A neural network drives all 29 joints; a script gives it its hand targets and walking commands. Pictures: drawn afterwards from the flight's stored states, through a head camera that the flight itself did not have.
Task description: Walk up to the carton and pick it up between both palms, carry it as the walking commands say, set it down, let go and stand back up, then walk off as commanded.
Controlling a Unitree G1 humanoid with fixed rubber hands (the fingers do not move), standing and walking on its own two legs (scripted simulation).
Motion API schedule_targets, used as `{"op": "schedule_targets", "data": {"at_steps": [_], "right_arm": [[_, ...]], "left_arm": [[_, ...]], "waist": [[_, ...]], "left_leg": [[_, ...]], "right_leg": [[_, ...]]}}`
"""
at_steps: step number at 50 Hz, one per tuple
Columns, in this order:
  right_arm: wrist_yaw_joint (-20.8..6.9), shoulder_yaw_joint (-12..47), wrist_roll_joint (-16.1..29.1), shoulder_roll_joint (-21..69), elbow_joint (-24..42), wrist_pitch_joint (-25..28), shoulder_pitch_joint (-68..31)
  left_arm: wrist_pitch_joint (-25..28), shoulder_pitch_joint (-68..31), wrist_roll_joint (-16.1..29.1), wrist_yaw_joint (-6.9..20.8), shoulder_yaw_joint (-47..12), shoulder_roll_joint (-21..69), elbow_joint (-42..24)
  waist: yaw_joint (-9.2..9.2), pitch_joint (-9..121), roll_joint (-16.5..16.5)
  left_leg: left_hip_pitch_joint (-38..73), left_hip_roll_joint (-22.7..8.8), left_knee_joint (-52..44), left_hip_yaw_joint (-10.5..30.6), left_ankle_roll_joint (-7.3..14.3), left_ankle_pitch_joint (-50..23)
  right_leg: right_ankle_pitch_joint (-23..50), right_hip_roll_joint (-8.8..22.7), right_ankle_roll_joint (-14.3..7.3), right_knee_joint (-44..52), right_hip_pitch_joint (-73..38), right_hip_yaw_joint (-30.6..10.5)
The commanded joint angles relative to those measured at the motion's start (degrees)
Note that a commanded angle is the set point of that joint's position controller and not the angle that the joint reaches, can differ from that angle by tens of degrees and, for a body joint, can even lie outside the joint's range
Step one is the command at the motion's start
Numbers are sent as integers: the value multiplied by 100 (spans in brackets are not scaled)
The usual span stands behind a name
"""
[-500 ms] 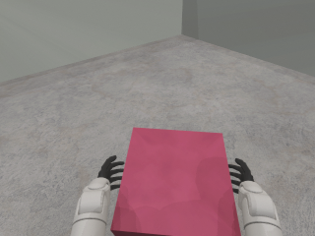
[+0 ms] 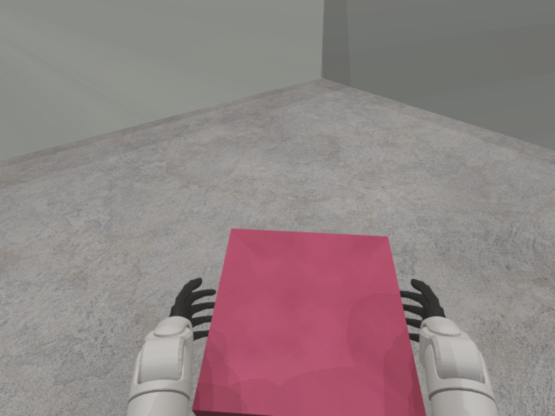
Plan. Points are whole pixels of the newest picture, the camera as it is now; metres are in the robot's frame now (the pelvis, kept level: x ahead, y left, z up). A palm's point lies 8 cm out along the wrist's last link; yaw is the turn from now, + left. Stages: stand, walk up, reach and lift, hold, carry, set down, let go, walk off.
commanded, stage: reach and lift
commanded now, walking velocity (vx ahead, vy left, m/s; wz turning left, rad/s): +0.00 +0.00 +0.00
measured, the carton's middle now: (305, 331) +0.31 -0.02 -0.03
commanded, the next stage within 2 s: hold in 0.74 s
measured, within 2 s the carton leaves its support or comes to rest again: neither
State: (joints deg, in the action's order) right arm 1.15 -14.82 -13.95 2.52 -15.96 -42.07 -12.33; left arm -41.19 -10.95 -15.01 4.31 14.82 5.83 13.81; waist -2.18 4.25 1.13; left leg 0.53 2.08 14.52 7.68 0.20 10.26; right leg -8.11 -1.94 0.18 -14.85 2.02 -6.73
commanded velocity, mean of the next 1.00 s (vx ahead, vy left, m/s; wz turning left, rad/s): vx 0.00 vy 0.00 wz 0.00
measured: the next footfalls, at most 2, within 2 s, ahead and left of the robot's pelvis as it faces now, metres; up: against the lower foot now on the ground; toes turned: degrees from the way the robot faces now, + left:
right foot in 1.48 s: +0.13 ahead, -0.17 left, +0.00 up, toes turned -12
left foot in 1.68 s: +0.13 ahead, +0.03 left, +0.00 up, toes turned +5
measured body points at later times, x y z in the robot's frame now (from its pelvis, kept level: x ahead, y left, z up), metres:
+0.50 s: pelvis -0.01 -0.01 +0.00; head -0.06 -0.01 +0.45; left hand +0.28 +0.17 +0.04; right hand +0.28 -0.20 +0.03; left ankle -0.02 +0.12 -0.75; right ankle +0.01 -0.12 -0.75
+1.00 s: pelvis +0.00 +0.00 +0.00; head -0.06 -0.01 +0.45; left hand +0.28 +0.18 +0.03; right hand +0.28 -0.20 +0.03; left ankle -0.02 +0.12 -0.75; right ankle +0.01 -0.12 -0.75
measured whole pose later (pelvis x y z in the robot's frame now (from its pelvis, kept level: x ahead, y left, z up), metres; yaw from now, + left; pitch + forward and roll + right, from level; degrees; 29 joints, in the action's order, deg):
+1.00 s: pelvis +0.00 +0.00 +0.00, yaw +1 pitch -4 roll +0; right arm 2.5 -13.5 -13.1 3.2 -14.2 -41.6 -11.1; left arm -41.0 -10.1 -14.7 4.6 14.9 5.4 12.0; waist -0.4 4.2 1.2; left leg -1.7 1.6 15.4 7.7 -0.3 10.0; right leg -7.5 -2.2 -0.3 -14.7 3.7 -5.6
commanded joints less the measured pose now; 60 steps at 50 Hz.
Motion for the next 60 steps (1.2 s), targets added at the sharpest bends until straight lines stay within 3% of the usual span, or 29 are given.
{"op": "schedule_targets", "data": {"at_steps": [1, 2, 6, 10, 12, 14, 15, 18, 19, 22, 23, 27, 28, 31, 33, 34, 35, 42, 43, 44, 48, 51, 52, 53, 56, 57, 58, 59, 60], "right_arm": [[-2214, 3071, 1630, 5249, 392, 230, -3269], [-2205, 3162, 1724, 5348, 460, 261, -3208], [-2173, 3023, 1599, 5257, 249, 278, -3266], [-2170, 3117, 1659, 5283, 336, 246, -3262], [-2178, 3017, 1527, 5250, 170, 227, -3083], [-2148, 3078, 1622, 5306, 270, 250, -3138], [-2147, 3066, 1635, 5314, 370, 273, -3205], [-2150, 3116, 1651, 5320, 403, 293, -3133], [-2160, 3118, 1663, 5299, 399, 298, -3034], [-2147, 3202, 1733, 5382, 383, 263, -3162], [-2154, 3267, 1712, 5350, 532, 252, -3137], [-2144, 3284, 1740, 5334, 612, 279, -3278], [-2145, 3272, 1739, 5422, 465, 264, -3266], [-2155, 3225, 1705, 5369, 369, 232, -2872], [-2164, 3298, 1734, 5337, 513, 226, -3114], [-2170, 3203, 1685, 5366, 413, 223, -3019], [-2169, 3208, 1684, 5345, 405, 246, -3024], [-2136, 3327, 1768, 5335, 511, 244, -2923], [-2144, 3338, 1794, 5344, 588, 256, -2996], [-2140, 3480, 1866, 5442, 719, 267, -3028], [-2112, 3347, 1715, 5326, 511, 229, -2867], [-2125, 3441, 1829, 5294, 602, 262, -2882], [-2139, 3517, 1858, 5307, 856, 281, -2945], [-2121, 3551, 1859, 5351, 818, 275, -2902], [-2124, 3362, 1729, 5252, 589, 246, -2813], [-2130, 3398, 1740, 5239, 569, 255, -2826], [-2144, 3388, 1758, 5226, 613, 272, -2872], [-2157, 3415, 1779, 5211, 592, 270, -2891], [-2023, 3804, 1840, 5303, 879, 340, -3388]], "left_arm": [[267, -3452, 1591, 1593, -3175, 4897, -248], [310, -3517, 1643, 1604, -3329, 4905, -464], [300, -3663, 1632, 1597, -3270, 4865, -366], [282, -3398, 1612, 1640, -3166, 4882, -177], [269, -3457, 1629, 1652, -3135, 4897, -208], [279, -3412, 1621, 1664, -3155, 4865, -207], [273, -3450, 1623, 1658, -3195, 4881, -249], [292, -3478, 1662, 1637, -3259, 4867, -389], [314, -3556, 1660, 1638, -3298, 4822, -516], [288, -3440, 1670, 1650, -3268, 4888, -368], [279, -3337, 1694, 1667, -3266, 4880, -357], [273, -3276, 1638, 1669, -3258, 4899, -310], [269, -3456, 1651, 1670, -3285, 4879, -347], [278, -3400, 1690, 1659, -3348, 4869, -461], [233, -3196, 1606, 1667, -3205, 4886, -289], [260, -3417, 1643, 1679, -3257, 4821, -365], [262, -3447, 1673, 1694, -3304, 4913, -374], [248, -3278, 1715, 1654, -3376, 4919, -460], [276, -3205, 1771, 1665, -3393, 4883, -489], [286, -3283, 1761, 1663, -3477, 4916, -655], [240, -3162, 1682, 1600, -3378, 4838, -493], [234, -3171, 1749, 1608, -3442, 4940, -528], [278, -3050, 1776, 1629, -3496, 4905, -627], [281, -3126, 1773, 1617, -3547, 4918, -699], [234, -3152, 1744, 1598, -3485, 4851, -571], [250, -3255, 1766, 1617, -3485, 4864, -556], [245, -3208, 1698, 1613, -3456, 4846, -515], [242, -3102, 1714, 1612, -3420, 4922, -458], [243, -3548, 1899, 1528, -3775, 5026, -1060]], "waist": [[101, 934, -255], [117, 1280, -18], [10, 1111, -66], [170, 1121, -180], [69, 1071, -236], [166, 1210, -223], [78, 1168, -150], [99, 1194, -158], [138, 1406, 55], [227, 1131, -104], [169, 1320, -330], [165, 1159, -240], [202, 1249, -44], [119, 1341, -174], [249, 1118, -100], [163, 1138, -213], [154, 1116, -34], [170, 1178, -42], [182, 1237, -293], [203, 1505, -116], [204, 969, -159], [195, 1260, 57], [192, 1467, -206], [226, 1474, -96], [109, 1005, -149], [148, 982, -166], [184, 1044, 94], [144, 1069, 0], [467, 1715, -149]], "left_leg": [[-415, 346, -248, -395, -69, -689], [-384, 364, -244, -428, -77, -924], [-341, 338, -215, -430, -109, -686], [-416, 370, -196, -446, -89, -923], [-347, 379, -252, -429, -92, -842], [-318, 359, -216, -442, -74, -887], [-345, 359, -222, -444, -82, -860], [-292, 374, -207, -434, -104, -1007], [-287, 383, -203, -449, -121, -1028], [-473, 368, -189, -479, -72, -781], [-393, 386, -196, -443, -60, -858], [-451, 371, -153, -444, -72, -878], [-495, 390, -169, -469, -82, -717], [-277, 371, -163, -469, -83, -912], [-574, 382, -215, -458, -75, -731], [-500, 380, -197, -463, -56, -665], [-487, 367, -195, -470, -79, -680], [-515, 362, -142, -426, -86, -844], [-489, 358, -154, -423, -78, -971], [-475, 366, -114, -419, -95, -1055], [-547, 346, -161, -381, -85, -855], [-458, 353, -127, -414, -123, -913], [-365, 377, -116, -397, -111, -1118], [-430, 375, -98, -387, -108, -1224], [-535, 329, -172, -374, -101, -890], [-576, 345, -169, -375, -107, -830], [-585, 365, -186, -428, -124, -741], [-554, 342, -192, -413, -128, -788], [-517, -655, 704, -410, -221, -672]], "right_leg": [[997, -390, 71, 74, -536, 447], [1297, -355, 57, 21, -769, 403], [1021, -354, 46, 37, -491, 409], [1211, -368, 90, 27, -546, 444], [1117, -383, 56, 66, -534, 446], [1157, -386, 64, 81, -574, 436], [1125, -395, 58, 66, -574, 459], [1323, -398, 66, 32, -512, 438], [1407, -373, 40, 2, -638, 395], [1081, -373, 60, 43, -529, 464], [1154, -420, 85, 61, -645, 484], [1150, -386, 85, 20, -485, 466], [1058, -339, 70, 36, -543, 421], [1231, -407, 63, 76, -494, 454], [1112, -363, 76, 44, -609, 446], [1026, -396, 66, 83, -517, 445], [985, -387, 49, 72, -480, 461], [1149, -366, 52, 60, -584, 432], [1241, -388, 64, 51, -583, 453], [1374, -384, 74, -4, -763, 432], [1156, -373, 46, 32, -507, 430], [1173, -365, 50, 28, -563, 427], [1363, -396, 74, 32, -674, 457], [1538, -356, 81, -35, -767, 409], [1108, -381, 31, 24, -473, 450], [1009, -396, 41, 55, -451, 455], [980, -363, 40, 61, -540, 437], [969, -382, 41, 48, -485, 446], [1405, 672, -81, -511, -377, 29]]}}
